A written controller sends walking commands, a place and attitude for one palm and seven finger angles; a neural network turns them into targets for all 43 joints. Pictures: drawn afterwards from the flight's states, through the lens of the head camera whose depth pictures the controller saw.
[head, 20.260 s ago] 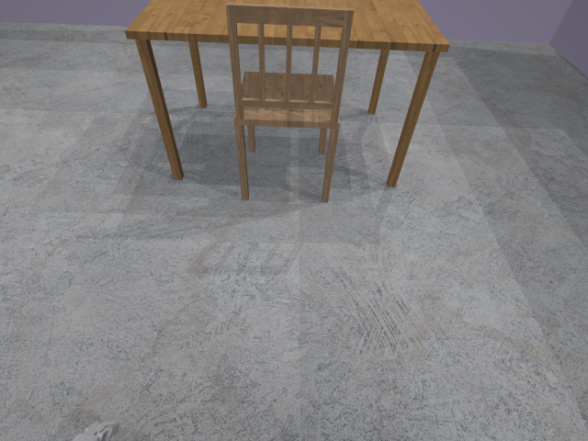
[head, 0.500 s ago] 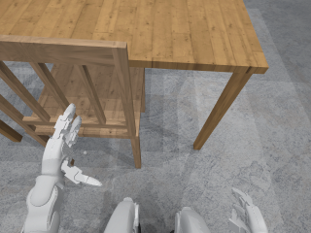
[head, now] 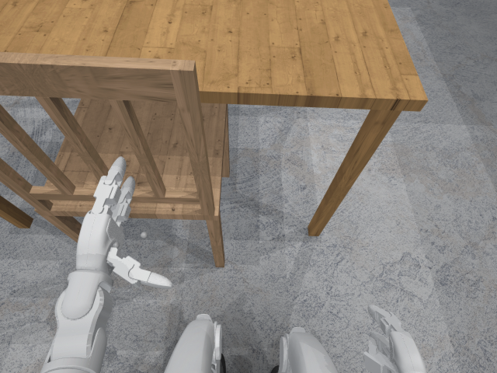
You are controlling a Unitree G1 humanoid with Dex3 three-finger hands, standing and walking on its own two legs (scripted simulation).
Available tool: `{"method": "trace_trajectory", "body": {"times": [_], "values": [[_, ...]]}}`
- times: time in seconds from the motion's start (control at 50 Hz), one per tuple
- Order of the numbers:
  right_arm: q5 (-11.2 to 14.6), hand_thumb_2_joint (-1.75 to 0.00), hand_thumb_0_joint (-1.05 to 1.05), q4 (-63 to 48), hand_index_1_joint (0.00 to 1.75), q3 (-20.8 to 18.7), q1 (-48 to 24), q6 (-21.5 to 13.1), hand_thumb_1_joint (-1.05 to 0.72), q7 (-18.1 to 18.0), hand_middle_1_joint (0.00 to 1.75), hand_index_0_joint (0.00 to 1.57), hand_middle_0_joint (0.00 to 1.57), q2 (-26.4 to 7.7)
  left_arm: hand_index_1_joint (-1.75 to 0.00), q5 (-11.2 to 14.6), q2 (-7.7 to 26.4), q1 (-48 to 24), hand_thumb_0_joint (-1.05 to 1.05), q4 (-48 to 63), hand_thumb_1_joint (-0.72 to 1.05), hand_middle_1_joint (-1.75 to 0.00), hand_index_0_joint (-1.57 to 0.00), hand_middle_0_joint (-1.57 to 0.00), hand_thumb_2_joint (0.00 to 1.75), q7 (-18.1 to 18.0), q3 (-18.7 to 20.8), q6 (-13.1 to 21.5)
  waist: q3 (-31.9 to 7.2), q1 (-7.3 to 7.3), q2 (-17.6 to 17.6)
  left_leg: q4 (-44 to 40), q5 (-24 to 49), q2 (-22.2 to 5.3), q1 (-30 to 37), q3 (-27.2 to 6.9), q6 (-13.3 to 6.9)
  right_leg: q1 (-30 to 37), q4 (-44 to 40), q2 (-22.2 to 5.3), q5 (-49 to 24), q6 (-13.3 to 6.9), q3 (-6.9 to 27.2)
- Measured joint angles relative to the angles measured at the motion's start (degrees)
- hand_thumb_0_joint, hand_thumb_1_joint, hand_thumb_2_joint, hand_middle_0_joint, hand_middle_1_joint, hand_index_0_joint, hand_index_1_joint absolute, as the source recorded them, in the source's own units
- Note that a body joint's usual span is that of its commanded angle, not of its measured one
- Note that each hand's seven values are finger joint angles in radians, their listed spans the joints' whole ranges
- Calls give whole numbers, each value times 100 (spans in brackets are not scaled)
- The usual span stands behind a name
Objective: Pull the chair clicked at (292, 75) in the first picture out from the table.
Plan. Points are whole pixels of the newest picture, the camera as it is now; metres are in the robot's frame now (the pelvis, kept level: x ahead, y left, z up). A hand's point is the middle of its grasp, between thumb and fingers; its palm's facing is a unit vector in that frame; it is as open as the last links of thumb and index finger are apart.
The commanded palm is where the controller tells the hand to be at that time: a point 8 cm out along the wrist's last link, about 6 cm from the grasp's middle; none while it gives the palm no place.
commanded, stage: aim the fingers beside a spindle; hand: left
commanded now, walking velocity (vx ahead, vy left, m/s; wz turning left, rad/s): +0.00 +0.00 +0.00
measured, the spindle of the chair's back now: (88, 153) +0.46 +0.30 +0.02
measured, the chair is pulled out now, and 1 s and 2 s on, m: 0.00 0.00 0.00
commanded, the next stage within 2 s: push the fingers through the gap in 1.00 s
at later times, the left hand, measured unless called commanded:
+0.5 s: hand (136, 231) +0.32 +0.19 +0.03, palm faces +0.02 -1.00 -0.05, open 16.9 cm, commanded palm +0.29 +0.24 +0.03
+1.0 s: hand (138, 238) +0.31 +0.18 +0.02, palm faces +0.00 -1.00 -0.02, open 16.9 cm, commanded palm +0.29 +0.24 +0.03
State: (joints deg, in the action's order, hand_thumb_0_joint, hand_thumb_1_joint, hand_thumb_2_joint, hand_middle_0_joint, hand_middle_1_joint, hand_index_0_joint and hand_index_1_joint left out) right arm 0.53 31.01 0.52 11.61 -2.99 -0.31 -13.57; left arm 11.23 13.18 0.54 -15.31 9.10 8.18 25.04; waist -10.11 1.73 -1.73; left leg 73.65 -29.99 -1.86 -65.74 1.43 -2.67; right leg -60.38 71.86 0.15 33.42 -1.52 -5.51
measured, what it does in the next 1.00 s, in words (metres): stands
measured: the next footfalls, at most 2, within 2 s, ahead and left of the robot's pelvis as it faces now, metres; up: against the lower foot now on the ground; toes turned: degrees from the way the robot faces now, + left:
none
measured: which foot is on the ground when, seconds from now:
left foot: down 0.00-1.00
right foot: down 0.00-1.00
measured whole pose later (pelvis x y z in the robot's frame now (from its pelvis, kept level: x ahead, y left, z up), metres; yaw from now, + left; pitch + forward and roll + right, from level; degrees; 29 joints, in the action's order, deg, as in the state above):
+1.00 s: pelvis +0.00 +0.00 +0.00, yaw +0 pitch +22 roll -3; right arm 1.0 31.0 0.6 11.5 -3.2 -0.8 -13.8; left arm 13.2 14.1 0.5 -17.3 11.6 9.6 23.9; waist -10.2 1.7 -1.8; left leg 73.6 -30.0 -1.9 -65.9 1.0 -2.6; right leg -60.4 71.6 0.4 33.3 -1.6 -5.8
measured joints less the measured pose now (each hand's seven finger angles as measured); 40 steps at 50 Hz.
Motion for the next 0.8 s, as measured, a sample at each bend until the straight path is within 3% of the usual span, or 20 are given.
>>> {"method": "trace_trajectory", "body": {"times": [0.16,0.32,0.46,0.6,0.8], "values": [[35,-90,1,2,30,14,57,37,-90,-13,30,20,20,-26,-8,117,56,166,-1,-106,-50,-8,-6,-6,30,106,58,49,-26,-57,-27,-51,13,7,76,-39,25,87,-48,2,5,-25,-36],[15,-90,1,72,30,5,-57,-42,-90,-91,30,20,20,-53,-8,51,42,-64,-1,-227,-50,-8,-6,-6,30,187,7,144,23,-21,46,66,-2,-7,-58,-108,62,-21,55,19,34,-69,-102],[34,-90,1,41,30,-7,-66,6,-90,-70,30,20,20,-41,-8,140,213,-205,-2,-233,-50,-8,-6,-7,30,202,272,-2,28,25,15,27,-1,-37,-26,-100,78,-1,7,52,14,-80,-87],[69,-90,1,29,30,6,72,-12,-90,-61,30,20,20,-72,-8,277,177,-18,-1,-368,-50,-8,-6,-6,30,390,243,-89,-34,-10,-27,-68,3,-23,61,-72,59,78,-85,43,4,-56,-57],[10,-90,1,82,30,-27,-15,-81,-90,-64,30,20,20,-46,-8,128,107,42,-2,-19,-50,-8,-6,-6,30,235,149,124,24,4,16,27,-21,-14,-15,-77,42,15,-4,33,25,-40,-61]]}}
